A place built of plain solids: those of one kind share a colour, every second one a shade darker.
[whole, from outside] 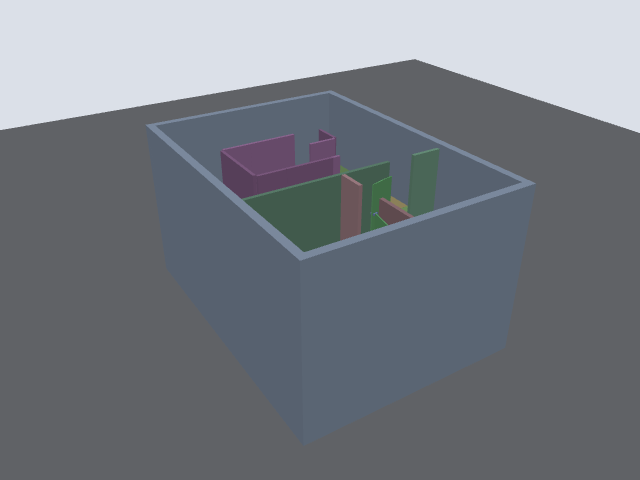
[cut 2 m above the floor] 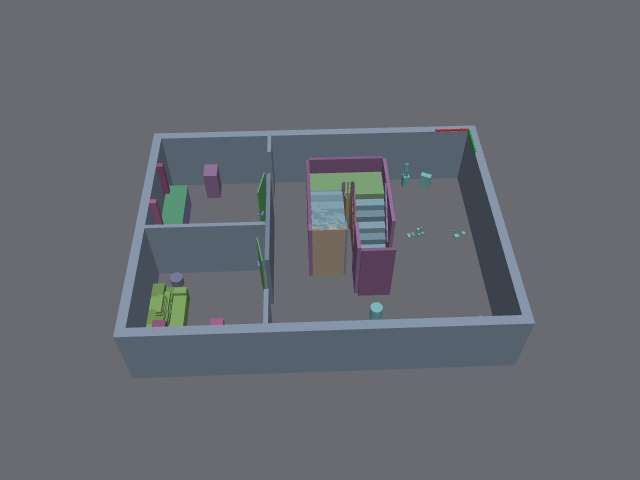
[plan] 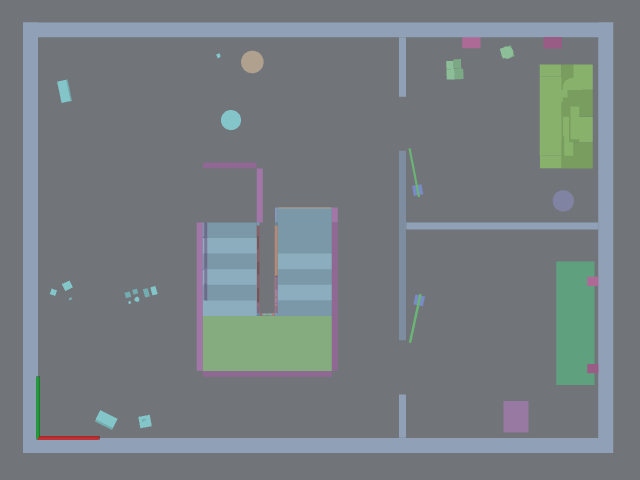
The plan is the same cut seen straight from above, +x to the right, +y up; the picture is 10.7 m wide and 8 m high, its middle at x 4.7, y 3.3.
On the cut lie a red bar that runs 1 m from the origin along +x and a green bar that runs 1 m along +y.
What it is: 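A home built round its stair; the hall at the stair's foot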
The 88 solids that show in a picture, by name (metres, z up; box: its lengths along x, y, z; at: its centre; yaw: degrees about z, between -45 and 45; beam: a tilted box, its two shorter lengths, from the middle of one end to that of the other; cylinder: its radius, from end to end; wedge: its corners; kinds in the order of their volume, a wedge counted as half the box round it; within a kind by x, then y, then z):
{
 "wall_1": {"box": [0.25, 7.18, 5.56], "at": [-0.12, 3.34, 2.73]},
 "wall_2": {"box": [9.84, 0.25, 5.56], "at": [4.67, -0.12, 2.73]},
 "wall_3": {"box": [9.84, 0.25, 5.56], "at": [4.67, 6.8, 2.73]},
 "wall_4": {"box": [0.12, 0.73, 2.96], "at": [6.08, 0.36, 1.43]},
 "wall_5": {"box": [0.12, 3.16, 2.96], "at": [6.08, 3.21, 1.43]},
 "wall_6": {"box": [0.12, 0.99, 2.96], "at": [6.08, 6.18, 1.43]},
 "wall_7": {"box": [3.2, 0.12, 2.96], "at": [7.74, 3.53, 1.43]},
 "wall_8": {"box": [0.25, 7.18, 5.56], "at": [9.46, 3.34, 2.73]},
 "step_1": {"box": [0.9, 0.56, 1.3], "at": [3.2, 2.01, 0.6]},
 "step_2": {"box": [0.9, 0.78, 1.09], "at": [3.2, 2.16, 0.5]},
 "step_3": {"box": [0.9, 0.78, 0.88], "at": [3.2, 2.42, 0.39]},
 "step_4": {"box": [0.9, 0.78, 0.67], "at": [3.2, 2.68, 0.29]},
 "step_5": {"box": [0.9, 0.78, 0.47], "at": [3.2, 2.94, 0.18]},
 "step_6": {"box": [0.9, 0.78, 0.26], "at": [3.2, 3.2, 0.08]},
 "step_7": {"box": [0.9, 0.78, 1.71], "at": [4.45, 2.42, 0.81]},
 "step_8": {"box": [0.9, 0.78, 1.92], "at": [4.45, 2.68, 0.91]},
 "step_9": {"box": [0.9, 0.78, 2.13], "at": [4.45, 2.94, 1.02]},
 "step_10": {"box": [0.9, 0.78, 2.34], "at": [4.45, 3.2, 1.12]},
 "step_11": {"box": [0.9, 0.76, 2.55], "at": [4.45, 3.45, 1.22]},
 "step_12": {"box": [0.9, 0.5, 2.75], "at": [4.45, 3.58, 1.33]},
 "stair_wall_1": {"box": [0.1, 0.92, 5.41], "at": [2.7, 1.58, 2.66]},
 "stair_wall_2": {"box": [0.1, 1.56, 5.41], "at": [2.7, 2.81, 2.66]},
 "stair_wall_3": {"box": [0.9, 0.1, 5.41], "at": [3.2, 4.54, 2.66]},
 "stair_wall_4": {"box": [0.1, 0.9, 5.41], "at": [3.69, 4.04, 2.66]},
 "stair_wall_5": {"box": [2.15, 0.1, 5.41], "at": [3.82, 1.07, 2.66]},
 "stair_wall_6": {"box": [0.1, 0.92, 5.41], "at": [4.95, 1.58, 2.66]},
 "stair_wall_7": {"box": [0.1, 1.56, 5.41], "at": [4.95, 2.81, 2.66]},
 "stair_wall_8": {"box": [0.1, 0.25, 5.41], "at": [4.95, 3.72, 2.66]},
 "landing_1": {"box": [2.15, 0.92, 1.51], "at": [3.82, 1.58, 0.7]},
 "upper_partition_1": {"box": [0.12, 4.8, 2.5], "at": [6.08, 2.4, 4.11]},
 "upper_partition_2": {"box": [0.12, 0.98, 2.5], "at": [6.08, 6.19, 4.11]},
 "slotfit_living_seat_1": {"box": [0.36, 0.21, 0.6], "at": [8.54, 4.6, 0.25]},
 "slotfit_living_seat_2": {"box": [0.36, 0.2, 0.6], "at": [8.54, 6.13, 0.25]},
 "slotfit_living_seat_3": {"box": [0.53, 1.32, 0.49], "at": [8.63, 5.36, 0.19]},
 "slotfit_living_seat_4": {"box": [0.17, 0.65, 0.55], "at": [8.81, 5.03, 0.22]},
 "slotfit_living_seat_5": {"box": [0.17, 0.33, 0.7], "at": [8.83, 5.51, 0.3]},
 "slotfit_living_seat_6": {"box": [0.15, 0.65, 0.7], "at": [8.85, 5.03, 0.3]},
 "slotfit_living_seat_7": {"box": [0.35, 0.44, 0.6], "at": [8.9, 4.71, 0.25]},
 "slotfit_living_seat_8": {"box": [0.35, 0.42, 0.6], "at": [8.9, 6.01, 0.25]},
 "slotfit_living_seat_9": {"cylinder": 0.16, "from": [8.91, 5.84, -0.05], "to": [8.91, 5.84, 0.65]},
 "slotfit_living_seat_10": {"box": [0.17, 0.62, 0.85], "at": [8.93, 5.24, 0.37]},
 "slotfit_living_seat_11": {"box": [0.15, 0.55, 0.96], "at": [8.95, 5.25, 0.43]},
 "slotfit_living_seat_12": {"box": [0.42, 0.42, 0.8], "at": [9.03, 5.14, 0.35]},
 "slotfit_living_seat_13": {"box": [0.42, 0.45, 0.8], "at": [9.03, 5.58, 0.35]},
 "slotfit_living_seat_14": {"box": [0.33, 0.44, 0.8], "at": [9.08, 4.71, 0.35]},
 "slotfit_living_seat_15": {"box": [0.33, 0.42, 0.8], "at": [9.08, 6.01, 0.35]},
 "kitchen_units_units_1": {"box": [0.62, 2.06, 0.89], "at": [8.97, 1.91, 0.4]},
 "upper_split_1": {"box": [0.84, 0.12, 2.5], "at": [6.55, 3.17, 4.11]},
 "upper_split_2": {"box": [1.46, 0.12, 2.5], "at": [8.61, 3.17, 4.11]},
 "head_base_1": {"box": [0.9, 0.25, 2.86], "at": [4.45, 3.72, 1.38]},
 "upper_floor_head_1": {"box": [0.9, 3.09, 0.18], "at": [4.45, 5.13, 2.82]},
 "curtains_1": {"box": [0.31, 0.19, 2.24], "at": [7.22, 6.59, 1.18]},
 "curtains_2": {"box": [0.31, 0.19, 2.24], "at": [8.58, 6.59, 1.18]},
 "curtains_3": {"box": [0.19, 0.16, 2.27], "at": [9.25, 1.16, 1.19]},
 "curtains_4": {"box": [0.19, 0.16, 2.27], "at": [9.25, 2.61, 1.19]},
 "doorleaf_door_1": {"box": [0.04, 0.83, 2.07], "at": [6.27, 4.42, 0.99], "yaw": 11.0},
 "doorleaf_door_2": {"box": [0.036, 0.83, 2.07], "at": [6.28, 4.44, 3.9], "yaw": 13.1},
 "doorleaf_door_3": {"box": [0.043, 0.83, 2.08], "at": [6.29, 1.99, 0.99], "yaw": -12.3},
 "doorleaf_door_4": {"box": [0.83, 0.039, 2.07], "at": [8.24, 2.97, 3.9], "yaw": -10.5},
 "slotfit_kitchen_storage_1": {"box": [0.42, 0.53, 1.04], "at": [7.97, 0.35, 0.47]},
 "plinth_1": {"wedge": [[3.64, 2.08, -0.05], [3.64, 2.08, 1.4], [3.64, 3.54, -0.05], [3.64, 3.54, 0.23], [3.69, 2.08, -0.05], [3.69, 2.08, 1.4], [3.69, 3.54, -0.05], [3.69, 3.54, 0.23]]},
 "plinth_2": {"wedge": [[3.95, 2.08, -0.05], [3.95, 2.08, 1.69], [3.95, 3.54, -0.05], [3.95, 3.54, 2.86], [4.0, 2.08, -0.05], [4.0, 2.08, 1.69], [4.0, 3.54, -0.05], [4.0, 3.54, 2.86]]},
 "clutter_clhall_1": {"box": [0.15, 0.36, 0.38], "at": [0.43, 5.78, 0.14], "yaw": 11.8},
 "clutter_clhall_2": {"box": [0.14, 0.13, 0.12], "at": [0.49, 2.54, 0.01], "yaw": 25.0},
 "clutter_clhall_3": {"box": [0.32, 0.2, 0.31], "at": [1.13, 0.29, 0.11], "yaw": -26.5},
 "clutter_clhall_4": {"box": [0.32, 0.17, 0.53], "at": [1.14, 0.32, 0.21], "yaw": -26.5},
 "clutter_clhall_5": {"box": [0.2, 0.19, 0.49], "at": [1.78, 0.27, 0.2], "yaw": 10.4},
 "clutter_clhall_6": {"box": [0.08, 0.14, 0.1], "at": [1.81, 2.42, 0.0], "yaw": 15.5},
 "clutter_clhall_7": {"box": [0.09, 0.14, 0.1], "at": [1.93, 2.45, 0.0], "yaw": 15.5},
 "clutter_clhall_8": {"cylinder": 0.17, "from": [3.22, 5.3, -0.05], "to": [3.22, 5.3, 0.45]},
 "kitchen_units_worktop_1": {"box": [0.64, 2.06, 0.04], "at": [8.96, 1.91, 0.86]},
 "head_guard_1": {"box": [0.05, 0.25, 3.86], "at": [3.97, 3.72, 1.88]},
 "slotfit_hallpiece_corner_1": {"cylinder": 0.19, "from": [3.57, 6.27, -0.05], "to": [3.57, 6.27, 0.3]},
 "slotfit_living_corner_1": {"cylinder": 0.18, "from": [8.76, 3.95, -0.05], "to": [8.76, 3.95, 0.27]},
 "clutter_living_1": {"box": [0.12, 0.14, 0.09], "at": [6.87, 6.22, -0.01], "yaw": 2.0},
 "clutter_living_2": {"box": [0.14, 0.17, 0.09], "at": [6.88, 6.06, -0.01], "yaw": 2.0},
 "clutter_living_3": {"box": [0.12, 0.16, 0.09], "at": [6.99, 6.23, -0.01], "yaw": 2.0},
 "clutter_living_4": {"box": [0.15, 0.17, 0.09], "at": [7.02, 6.07, -0.01], "yaw": 2.0},
 "clutter_living_5": {"cylinder": 0.1, "from": [7.82, 6.42, -0.05], "to": [7.82, 6.42, 0.66]},
 "landing_guard_newel_1": {"box": [0.05, 0.05, 2.61], "at": [3.72, 2.06, 1.25]},
 "rail_1": {"beam": [0.05, 0.044], "from": [2.8, 2.56, 1.94], "to": [2.8, 2.3, 2.14]},
 "rail_2": {"beam": [0.05, 0.044], "from": [2.8, 2.81, 1.73], "to": [2.8, 2.56, 1.94]},
 "rail_3": {"beam": [0.05, 0.044], "from": [2.8, 3.07, 1.53], "to": [2.8, 2.81, 1.73]},
 "rail_4": {"beam": [0.05, 0.044], "from": [2.8, 3.32, 1.32], "to": [2.8, 3.07, 1.53]},
 "rail_5": {"beam": [0.05, 0.044], "from": [2.8, 3.58, 1.12], "to": [2.8, 3.32, 1.33]},
 "doorfit_door_1": {"box": [0.16, 0.17, 0.06], "at": [6.33, 4.13, 1.0], "yaw": 11.0},
 "doorfit_door_2": {"box": [0.16, 0.17, 0.06], "at": [6.35, 2.29, 1.03], "yaw": -12.3},
 "guard_string_1": {"beam": [0.07, 0.04], "from": [3.97, 2.49, 2.01], "to": [3.97, 2.71, 2.19]}
}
